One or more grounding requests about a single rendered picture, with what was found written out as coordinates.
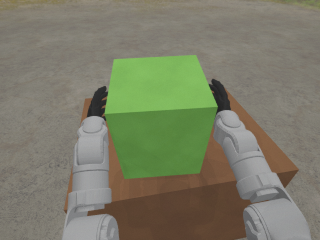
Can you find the robot right forearm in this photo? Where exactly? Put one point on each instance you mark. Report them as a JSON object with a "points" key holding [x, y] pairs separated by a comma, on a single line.
{"points": [[255, 180]]}

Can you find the carton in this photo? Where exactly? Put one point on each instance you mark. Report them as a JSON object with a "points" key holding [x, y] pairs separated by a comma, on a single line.
{"points": [[160, 112]]}

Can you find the right robot hand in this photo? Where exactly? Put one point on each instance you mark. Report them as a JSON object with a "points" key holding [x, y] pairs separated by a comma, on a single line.
{"points": [[220, 95]]}

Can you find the robot left upper arm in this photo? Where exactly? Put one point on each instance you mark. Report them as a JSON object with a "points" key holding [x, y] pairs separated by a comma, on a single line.
{"points": [[93, 227]]}

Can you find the robot right upper arm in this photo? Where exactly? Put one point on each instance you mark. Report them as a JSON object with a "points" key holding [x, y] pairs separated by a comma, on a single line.
{"points": [[277, 219]]}

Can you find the left robot hand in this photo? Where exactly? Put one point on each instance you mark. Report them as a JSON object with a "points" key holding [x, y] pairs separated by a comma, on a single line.
{"points": [[95, 108]]}

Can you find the pedestal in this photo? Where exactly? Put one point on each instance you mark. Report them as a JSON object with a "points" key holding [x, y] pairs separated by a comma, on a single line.
{"points": [[199, 206]]}

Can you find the robot left forearm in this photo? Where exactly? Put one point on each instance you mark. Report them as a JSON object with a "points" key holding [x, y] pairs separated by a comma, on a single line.
{"points": [[90, 169]]}

